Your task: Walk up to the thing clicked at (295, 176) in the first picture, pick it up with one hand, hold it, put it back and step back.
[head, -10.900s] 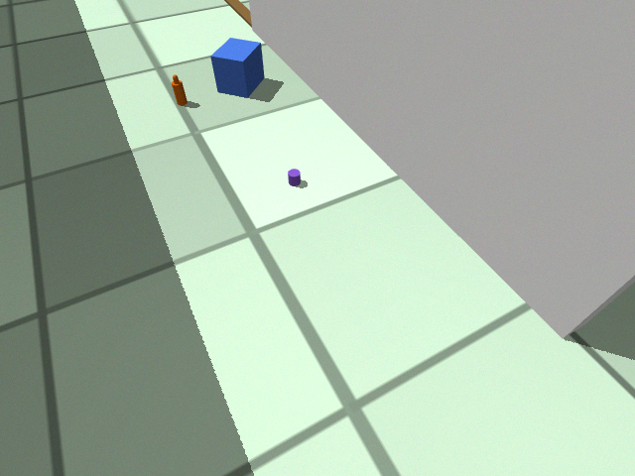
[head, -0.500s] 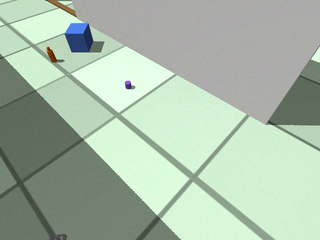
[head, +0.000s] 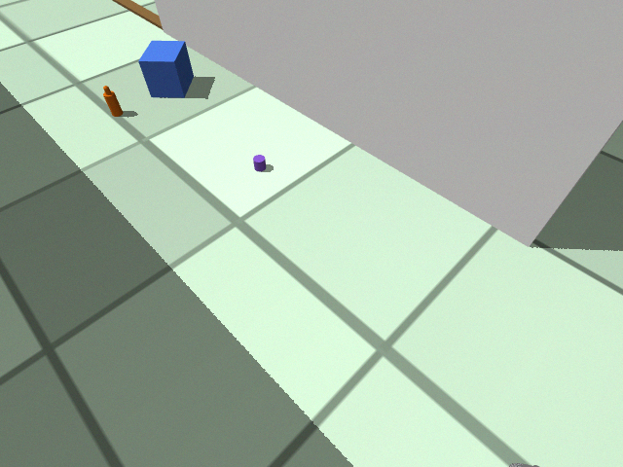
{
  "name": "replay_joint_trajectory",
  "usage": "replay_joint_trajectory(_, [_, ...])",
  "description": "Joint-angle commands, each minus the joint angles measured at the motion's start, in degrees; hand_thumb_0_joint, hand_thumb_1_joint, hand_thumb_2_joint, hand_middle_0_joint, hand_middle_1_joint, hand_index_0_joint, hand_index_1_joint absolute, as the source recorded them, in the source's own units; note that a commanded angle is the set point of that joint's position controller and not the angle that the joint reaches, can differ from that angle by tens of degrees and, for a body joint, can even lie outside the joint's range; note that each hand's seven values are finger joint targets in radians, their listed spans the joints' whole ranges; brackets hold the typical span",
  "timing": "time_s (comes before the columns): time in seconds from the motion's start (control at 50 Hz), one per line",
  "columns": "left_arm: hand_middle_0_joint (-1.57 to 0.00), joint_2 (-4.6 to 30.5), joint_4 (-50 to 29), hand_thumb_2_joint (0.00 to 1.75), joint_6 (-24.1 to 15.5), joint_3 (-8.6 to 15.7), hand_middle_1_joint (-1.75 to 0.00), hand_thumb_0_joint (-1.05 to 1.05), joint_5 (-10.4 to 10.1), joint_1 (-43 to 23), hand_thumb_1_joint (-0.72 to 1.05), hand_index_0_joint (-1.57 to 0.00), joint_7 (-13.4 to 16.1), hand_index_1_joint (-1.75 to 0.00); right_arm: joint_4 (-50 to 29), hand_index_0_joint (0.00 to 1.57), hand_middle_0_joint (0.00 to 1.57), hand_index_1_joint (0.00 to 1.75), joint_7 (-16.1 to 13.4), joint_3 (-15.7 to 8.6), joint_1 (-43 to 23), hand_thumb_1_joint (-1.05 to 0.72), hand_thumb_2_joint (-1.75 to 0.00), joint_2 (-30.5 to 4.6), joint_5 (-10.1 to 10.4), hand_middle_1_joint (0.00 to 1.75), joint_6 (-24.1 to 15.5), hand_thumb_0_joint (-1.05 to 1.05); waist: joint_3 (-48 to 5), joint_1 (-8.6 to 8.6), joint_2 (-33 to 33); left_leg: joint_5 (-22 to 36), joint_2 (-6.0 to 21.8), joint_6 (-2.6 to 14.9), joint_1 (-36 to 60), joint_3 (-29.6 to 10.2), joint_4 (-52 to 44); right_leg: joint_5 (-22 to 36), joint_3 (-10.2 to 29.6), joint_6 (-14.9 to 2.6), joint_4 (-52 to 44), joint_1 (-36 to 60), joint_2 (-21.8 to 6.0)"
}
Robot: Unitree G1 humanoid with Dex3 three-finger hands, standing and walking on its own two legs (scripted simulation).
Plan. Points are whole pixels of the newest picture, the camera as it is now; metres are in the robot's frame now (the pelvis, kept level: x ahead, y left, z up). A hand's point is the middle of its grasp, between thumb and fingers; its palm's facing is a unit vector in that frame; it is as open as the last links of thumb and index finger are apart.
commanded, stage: stand
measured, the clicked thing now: (259, 163) +1.51 +0.25 -0.75
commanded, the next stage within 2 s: none
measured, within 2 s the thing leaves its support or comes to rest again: neither
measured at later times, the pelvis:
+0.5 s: pelvis +0.00 +0.00 +0.00, yaw +0 degrees
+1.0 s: pelvis +0.00 +0.00 +0.00, yaw +0 degrees
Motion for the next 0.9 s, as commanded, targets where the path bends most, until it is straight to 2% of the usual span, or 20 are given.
replay_joint_trajectory(0.0, [-0.2,12.42,-3.69,0.9,-1.0,2.24,-0.3,0.0,-0.11,-2.42,0.9,-0.2,0.54,-0.3,-3.44,0.2,0.2,0.3,-0.63,-2.44,-2.45,-0.9,-0.9,-12.24,-0.19,0.3,-1.47,0.0,-6.18,-0.41,-0.16,8.52,6.02,1.82,3.24,-5.1,-2.59,11.98,3.79,-1.9,-2.05,-0.43,-6.27])
replay_joint_trajectory(0.14, [-0.2,12.35,-3.66,0.9,-0.91,2.1,-0.3,0.0,-0.01,-1.86,0.9,-0.2,0.54,-0.3,-3.33,0.2,0.2,0.3,-0.69,-2.26,-2.42,-0.9,-0.9,-12.06,-0.06,0.3,-1.42,0.0,-6.16,-0.28,-0.63,9.68,6.29,1.83,4.01,-5.34,-2.72,12.08,3.39,-1.96,-1.88,-0.39,-6.22])
replay_joint_trajectory(0.24, [-0.2,12.6,-3.92,0.9,-0.95,2.14,-0.3,0.0,-0.05,-2.13,0.9,-0.2,0.58,-0.3,-3.34,0.2,0.2,0.3,-0.69,-2.25,-1.87,-0.9,-0.9,-12.23,-0.19,0.3,-1.32,0.0,-5.73,-0.38,-0.33,7.58,5.84,1.89,3.03,-4.99,-2.79,11.45,4.04,-1.93,-3.03,-0.15,-6.67])
replay_joint_trajectory(0.28, [-0.2,12.58,-3.99,0.9,-0.96,2.06,-0.3,0.0,-0.06,-2.1,0.9,-0.2,0.67,-0.3,-3.33,0.2,0.2,0.3,-0.64,-2.39,-1.74,-0.9,-0.9,-12.41,-0.18,0.3,-1.29,0.0,-7.02,-0.43,-0.43,10.17,6.23,2.06,4.1,-5.23,-2.38,13.18,3.48,-1.98,-2.28,0.44,-6.71])
replay_joint_trajectory(0.46, [-0.2,12.73,-3.98,0.9,-0.96,1.92,-0.3,0.0,-0.05,-2.1,0.9,-0.2,0.64,-0.3,-3.27,0.2,0.2,0.3,-0.52,-2.19,-1.48,-0.9,-0.9,-11.9,-0.18,0.3,-1.09,0.0,-4.36,-0.43,-0.8,6.02,5.73,1.79,2.22,-5.33,-3.22,8.7,3.5,-1.87,-3.36,-0.86,-6.21])
replay_joint_trajectory(0.5, [-0.2,12.59,-4.18,0.9,-0.93,1.88,-0.3,0.0,0.06,-1.77,0.9,-0.2,0.64,-0.3,-3.39,0.2,0.2,0.3,-0.58,-2.39,-1.45,-0.9,-0.9,-12.28,-0.12,0.3,-1.1,0.0,-5.46,-0.38,-0.15,7.16,5.89,1.95,2.88,-5.26,-2.72,10.57,3.47,-2.03,-3.08,-0.26,-6.43])
replay_joint_trajectory(0.6, [-0.2,12.81,-4.24,0.9,-0.8,1.99,-0.3,0.0,-0.07,-1.8,0.9,-0.2,0.57,-0.3,-3.27,0.2,0.2,0.3,-0.65,-2.26,-0.95,-0.9,-0.9,-12.34,-0.29,0.3,-1.25,0.0,-5.17,-0.26,0.46,6.36,5.77,1.88,1.88,-5.16,-3.24,10.06,3.86,-2.31,-2.9,0.43,-6.68])
replay_joint_trajectory(0.68, [-0.2,12.81,-4.21,0.9,-0.87,1.95,-0.3,0.0,0.07,-1.32,0.9,-0.2,0.58,-0.3,-3.27,0.2,0.2,0.3,-0.66,-2.38,-0.7,-0.9,-0.9,-12.66,-0.17,0.3,-1.35,0.0,-6.27,-0.13,-0.35,8.69,6.11,2.15,3.33,-5.41,-2.85,11.68,3.55,-2.04,-2.6,0.45,-6.66])
replay_joint_trajectory(0.88, [-0.2,12.89,-4.49,0.9,-0.84,1.69,-0.3,0.0,0.02,-1.16,0.9,-0.2,0.65,-0.3,-3.32,0.2,0.2,0.3,-0.68,-2.3,-0.37,-0.9,-0.9,-12.29,-0.25,0.3,-1.08,0.0,-4.29,-0.44,-0.42,6.05,5.8,1.93,2.68,-5.37,-3.05,8.98,3.49,-1.98,-3.39,-1.4,-6.3])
